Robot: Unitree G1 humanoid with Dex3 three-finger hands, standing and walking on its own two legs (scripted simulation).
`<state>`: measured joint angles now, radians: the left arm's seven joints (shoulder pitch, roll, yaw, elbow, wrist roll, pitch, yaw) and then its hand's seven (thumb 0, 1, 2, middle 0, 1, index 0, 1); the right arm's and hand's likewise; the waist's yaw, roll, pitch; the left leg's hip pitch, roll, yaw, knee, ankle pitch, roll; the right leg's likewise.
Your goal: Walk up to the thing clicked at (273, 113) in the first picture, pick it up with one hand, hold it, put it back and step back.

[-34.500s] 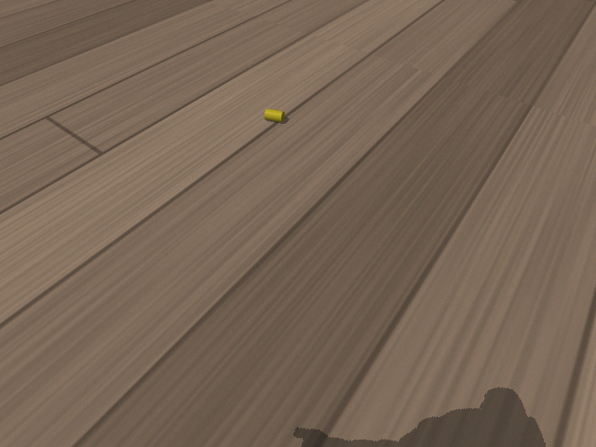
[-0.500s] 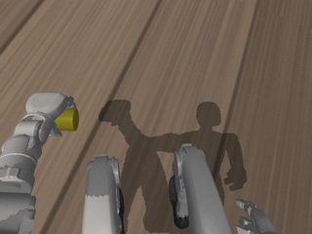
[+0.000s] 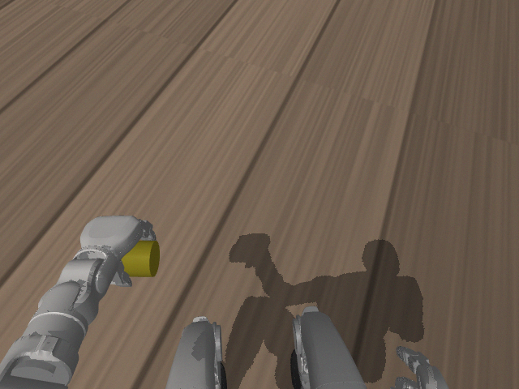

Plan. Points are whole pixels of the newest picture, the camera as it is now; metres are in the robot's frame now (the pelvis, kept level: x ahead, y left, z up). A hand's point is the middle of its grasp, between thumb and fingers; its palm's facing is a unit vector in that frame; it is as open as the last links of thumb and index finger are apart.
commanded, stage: lift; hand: left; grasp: from above
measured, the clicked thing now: (125, 258) +0.36 +0.23 -0.10
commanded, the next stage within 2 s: hold in 0.58 s
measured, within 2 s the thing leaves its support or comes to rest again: neither
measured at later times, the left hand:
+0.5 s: hand (106, 226) +0.36 +0.22 +0.02, palm faces -0.49 -0.03 -0.87, open 9.1 cm
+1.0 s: hand (96, 205) +0.37 +0.22 +0.07, palm faces -0.49 -0.01 -0.87, open 9.1 cm
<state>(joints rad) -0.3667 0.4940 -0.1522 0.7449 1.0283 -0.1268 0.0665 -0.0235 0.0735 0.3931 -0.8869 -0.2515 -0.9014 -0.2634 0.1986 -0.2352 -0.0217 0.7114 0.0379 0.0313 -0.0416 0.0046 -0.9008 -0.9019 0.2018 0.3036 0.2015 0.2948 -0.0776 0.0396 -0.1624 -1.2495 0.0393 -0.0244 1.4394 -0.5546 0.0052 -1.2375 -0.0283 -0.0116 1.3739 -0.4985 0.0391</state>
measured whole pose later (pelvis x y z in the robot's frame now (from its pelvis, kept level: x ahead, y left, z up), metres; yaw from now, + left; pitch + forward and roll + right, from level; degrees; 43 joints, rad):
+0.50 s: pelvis +0.04 +0.00 +0.10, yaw +0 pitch +12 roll -1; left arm -0.33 0.43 -0.17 0.83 1.05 -0.10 0.10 -0.03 0.10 0.35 -0.91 -0.17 -0.92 -0.20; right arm 0.26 -0.25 -0.04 0.74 0.04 0.02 -0.04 0.01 -0.90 -0.90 0.20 0.30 0.20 0.29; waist -0.06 0.02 -0.09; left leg -0.72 0.04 0.02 0.94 -0.42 0.00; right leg -0.72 -0.03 0.01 0.89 -0.37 0.04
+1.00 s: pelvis +0.06 +0.00 +0.13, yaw -1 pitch +7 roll +0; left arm -0.29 0.43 -0.18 0.77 1.04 -0.13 0.02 -0.03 0.11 0.32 -0.92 -0.14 -0.93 -0.17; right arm 0.24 -0.25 -0.06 0.72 0.04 0.06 -0.04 0.01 -0.90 -0.90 0.20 0.30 0.20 0.29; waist -0.04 0.03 -0.07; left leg -0.47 0.04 0.03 0.71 -0.36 0.00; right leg -0.49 -0.03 0.01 0.68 -0.31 0.03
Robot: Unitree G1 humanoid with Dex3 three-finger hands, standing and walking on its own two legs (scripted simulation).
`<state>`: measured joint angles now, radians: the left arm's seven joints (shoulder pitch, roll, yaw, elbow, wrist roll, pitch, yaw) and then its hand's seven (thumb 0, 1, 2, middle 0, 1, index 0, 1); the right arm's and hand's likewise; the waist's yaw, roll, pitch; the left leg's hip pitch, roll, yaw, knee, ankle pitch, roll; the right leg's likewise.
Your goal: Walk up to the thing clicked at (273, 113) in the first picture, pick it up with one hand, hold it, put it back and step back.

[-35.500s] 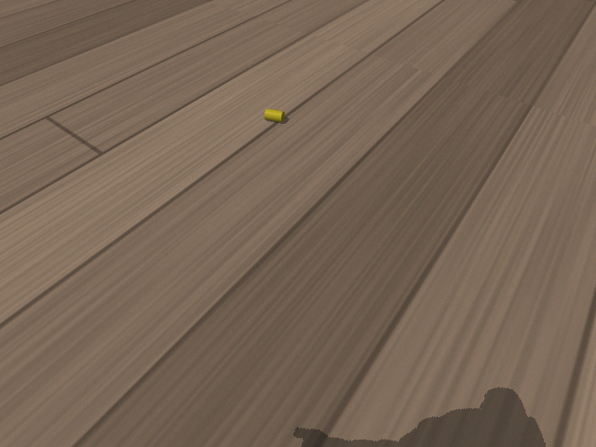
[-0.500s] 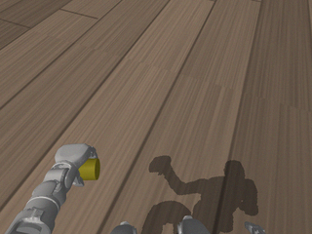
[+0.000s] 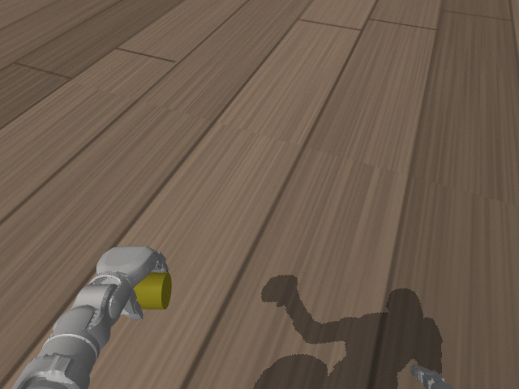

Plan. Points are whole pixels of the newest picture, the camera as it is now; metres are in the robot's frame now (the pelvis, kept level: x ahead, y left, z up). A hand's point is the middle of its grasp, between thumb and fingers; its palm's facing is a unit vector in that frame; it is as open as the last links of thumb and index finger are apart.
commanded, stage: hold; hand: left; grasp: from above
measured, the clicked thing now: (138, 290) +0.31 +0.23 -0.09
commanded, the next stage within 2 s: crouch in 1.58 s
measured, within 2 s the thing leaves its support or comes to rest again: neither
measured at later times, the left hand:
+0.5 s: hand (133, 297) +0.28 +0.21 -0.04, palm faces -0.49 -0.01 -0.87, open 9.0 cm
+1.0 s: hand (127, 299) +0.27 +0.21 -0.02, palm faces -0.47 -0.02 -0.88, open 9.0 cm
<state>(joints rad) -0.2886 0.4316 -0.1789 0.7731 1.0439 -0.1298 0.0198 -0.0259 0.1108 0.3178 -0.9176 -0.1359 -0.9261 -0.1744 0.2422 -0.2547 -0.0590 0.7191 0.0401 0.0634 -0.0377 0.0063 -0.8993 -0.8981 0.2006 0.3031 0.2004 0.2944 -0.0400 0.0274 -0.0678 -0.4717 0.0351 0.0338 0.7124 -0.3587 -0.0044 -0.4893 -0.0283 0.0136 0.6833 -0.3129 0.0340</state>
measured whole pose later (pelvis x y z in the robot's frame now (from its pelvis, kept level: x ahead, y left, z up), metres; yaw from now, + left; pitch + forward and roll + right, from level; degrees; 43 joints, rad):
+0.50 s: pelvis -0.01 -0.01 +0.01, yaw +0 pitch +3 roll +0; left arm -0.24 0.44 -0.19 0.68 1.01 -0.15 -0.04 -0.03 0.13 0.24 -0.94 -0.10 -0.95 -0.14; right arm 0.20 -0.26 -0.04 0.70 0.05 0.08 -0.06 0.01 -0.90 -0.90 0.20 0.30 0.20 0.29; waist -0.01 0.04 -0.03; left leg -0.37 0.03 0.04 0.62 -0.30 -0.01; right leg -0.40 -0.03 0.02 0.61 -0.27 0.03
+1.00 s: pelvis -0.02 +0.00 +0.02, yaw -1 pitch +1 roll +0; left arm -0.22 0.45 -0.20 0.61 0.99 -0.14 -0.08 -0.03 0.13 0.26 -0.94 -0.11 -0.94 -0.14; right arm 0.17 -0.25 -0.03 0.70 0.05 0.09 -0.07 0.01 -0.90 -0.90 0.20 0.30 0.20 0.29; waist 0.00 0.05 -0.01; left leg -0.30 0.03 0.05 0.55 -0.27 -0.01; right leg -0.33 -0.03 0.02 0.54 -0.23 0.03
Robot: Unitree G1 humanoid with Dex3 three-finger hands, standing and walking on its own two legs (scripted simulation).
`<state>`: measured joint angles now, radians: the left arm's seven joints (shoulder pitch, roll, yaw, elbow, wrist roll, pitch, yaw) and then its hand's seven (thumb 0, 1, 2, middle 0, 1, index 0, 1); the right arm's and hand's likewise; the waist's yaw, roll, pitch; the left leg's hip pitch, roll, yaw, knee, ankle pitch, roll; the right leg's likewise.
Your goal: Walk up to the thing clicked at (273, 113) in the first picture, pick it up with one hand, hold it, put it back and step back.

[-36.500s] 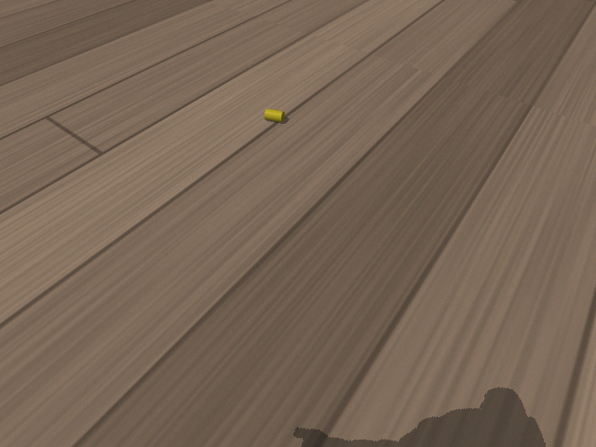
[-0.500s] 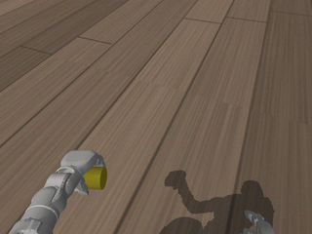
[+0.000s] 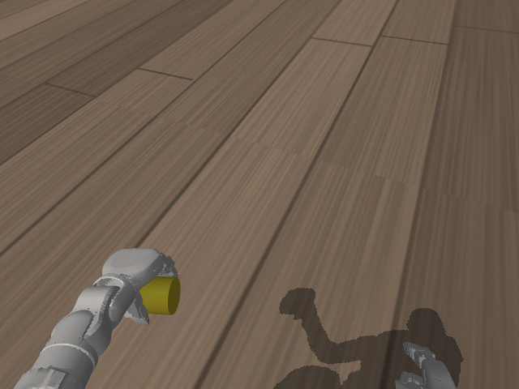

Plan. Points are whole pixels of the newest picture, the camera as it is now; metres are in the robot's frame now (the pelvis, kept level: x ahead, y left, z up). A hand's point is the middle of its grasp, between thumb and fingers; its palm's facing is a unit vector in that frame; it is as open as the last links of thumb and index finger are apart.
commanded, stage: hold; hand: left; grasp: from above
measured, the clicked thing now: (146, 294) +0.29 +0.22 -0.06
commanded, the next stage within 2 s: crouch in 0.58 s
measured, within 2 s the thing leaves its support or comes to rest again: neither
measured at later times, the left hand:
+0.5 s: hand (143, 290) +0.29 +0.22 -0.03, palm faces -0.49 -0.02 -0.87, open 9.1 cm
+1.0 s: hand (150, 300) +0.29 +0.22 -0.08, palm faces -0.49 -0.01 -0.87, open 9.1 cm
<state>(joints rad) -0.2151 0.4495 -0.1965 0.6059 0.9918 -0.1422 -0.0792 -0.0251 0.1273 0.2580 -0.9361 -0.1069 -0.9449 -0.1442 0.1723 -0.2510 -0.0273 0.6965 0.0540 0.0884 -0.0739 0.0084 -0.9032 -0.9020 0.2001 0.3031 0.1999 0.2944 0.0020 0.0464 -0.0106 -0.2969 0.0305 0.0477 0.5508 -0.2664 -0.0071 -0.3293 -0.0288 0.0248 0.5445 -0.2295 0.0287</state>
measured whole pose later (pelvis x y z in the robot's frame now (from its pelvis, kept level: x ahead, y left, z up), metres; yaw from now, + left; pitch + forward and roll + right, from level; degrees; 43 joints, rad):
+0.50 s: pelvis +0.01 +0.00 +0.00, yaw +0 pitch +1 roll +0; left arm -0.21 0.45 -0.20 0.60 0.99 -0.15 -0.09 -0.03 0.12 0.29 -0.92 -0.15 -0.93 -0.19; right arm 0.16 -0.25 -0.02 0.69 0.05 0.11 -0.08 0.01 -0.90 -0.90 0.20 0.30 0.20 0.29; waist 0.01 0.05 0.00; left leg -0.27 0.03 0.04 0.52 -0.26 -0.01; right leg -0.30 -0.03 0.02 0.52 -0.23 0.03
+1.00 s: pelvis +0.00 +0.00 -0.01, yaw +1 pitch +5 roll +0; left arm -0.26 0.43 -0.18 0.77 1.08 -0.21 0.05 -0.03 0.11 0.32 -0.89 -0.21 -0.90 -0.25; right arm 0.15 -0.24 -0.03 0.69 0.04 0.14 -0.05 0.01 -0.90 -0.90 0.20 0.30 0.20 0.29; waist -0.02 0.02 -0.02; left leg -0.41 0.03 0.03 0.63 -0.30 -0.01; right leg -0.44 -0.03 0.01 0.63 -0.27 0.03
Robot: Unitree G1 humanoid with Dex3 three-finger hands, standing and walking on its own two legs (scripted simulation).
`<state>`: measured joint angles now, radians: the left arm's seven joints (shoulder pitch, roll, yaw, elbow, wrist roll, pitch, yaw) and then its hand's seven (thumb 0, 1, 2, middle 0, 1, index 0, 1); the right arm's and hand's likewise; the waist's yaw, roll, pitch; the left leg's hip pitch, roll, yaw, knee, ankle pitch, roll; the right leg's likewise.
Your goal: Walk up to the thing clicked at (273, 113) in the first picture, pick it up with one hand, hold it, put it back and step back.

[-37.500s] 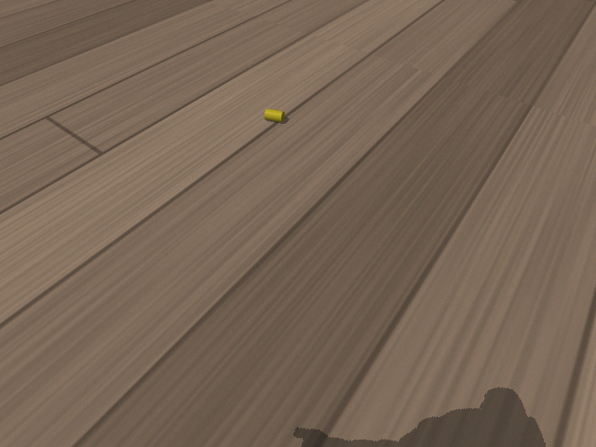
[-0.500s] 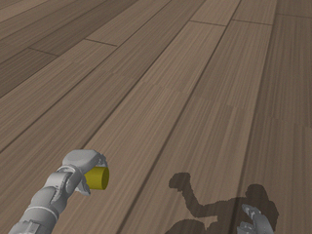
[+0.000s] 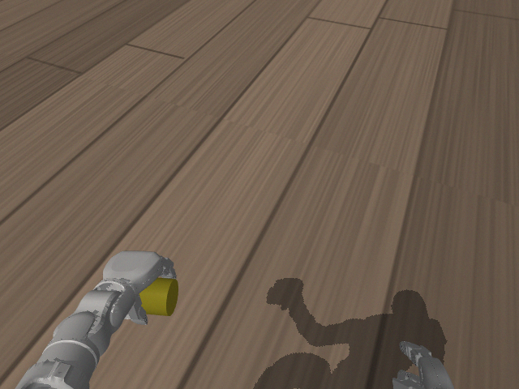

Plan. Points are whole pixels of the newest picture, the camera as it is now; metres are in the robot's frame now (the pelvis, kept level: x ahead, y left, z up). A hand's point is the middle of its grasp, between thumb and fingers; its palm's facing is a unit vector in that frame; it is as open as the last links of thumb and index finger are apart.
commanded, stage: crouch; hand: left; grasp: from above
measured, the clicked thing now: (145, 294) +0.30 +0.22 -0.09
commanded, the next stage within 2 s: lower in 1.78 s
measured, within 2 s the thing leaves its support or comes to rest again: neither
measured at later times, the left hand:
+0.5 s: hand (175, 306) +0.35 +0.22 -0.31, palm faces -0.44 +0.08 -0.90, open 9.1 cm
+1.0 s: hand (189, 318) +0.38 +0.22 -0.49, palm faces -0.47 +0.04 -0.88, open 9.1 cm
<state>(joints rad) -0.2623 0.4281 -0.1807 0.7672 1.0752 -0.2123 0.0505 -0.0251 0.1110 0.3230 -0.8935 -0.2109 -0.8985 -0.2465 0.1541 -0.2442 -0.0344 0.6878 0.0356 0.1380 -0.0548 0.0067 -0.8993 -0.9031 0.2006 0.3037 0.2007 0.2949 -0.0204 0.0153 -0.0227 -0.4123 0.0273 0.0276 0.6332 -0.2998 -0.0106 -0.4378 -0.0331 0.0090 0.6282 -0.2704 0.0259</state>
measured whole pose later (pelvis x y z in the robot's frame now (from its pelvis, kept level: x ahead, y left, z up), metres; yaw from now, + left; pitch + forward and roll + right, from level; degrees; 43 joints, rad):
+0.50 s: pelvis -0.05 +0.01 -0.18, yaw +0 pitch +29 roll -2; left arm -0.65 0.43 -0.09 1.18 1.23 -0.13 0.35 -0.02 0.10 0.35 -0.89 -0.23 -0.89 -0.26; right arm 0.27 -0.25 -0.09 0.75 -0.05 0.04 -0.03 0.00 -0.90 -0.90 0.20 0.30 0.20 0.29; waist -0.15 0.04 -0.19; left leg -1.51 0.03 -0.02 1.59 -0.60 0.00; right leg -1.51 -0.03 0.01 1.55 -0.55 0.04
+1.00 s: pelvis -0.06 +0.00 -0.33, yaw -1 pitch +37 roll -4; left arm -0.82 0.52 -0.02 1.26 1.28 -0.18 0.37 -0.03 0.08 0.38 -0.89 -0.25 -0.89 -0.28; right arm 0.15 -0.24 -0.05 0.73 -0.11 -0.05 0.07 0.00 -0.90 -0.90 0.20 0.30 0.20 0.30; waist -0.19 0.02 -0.16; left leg -2.05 0.01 -0.08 2.08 -0.70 -0.01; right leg -2.02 -0.04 -0.02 2.02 -0.65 0.04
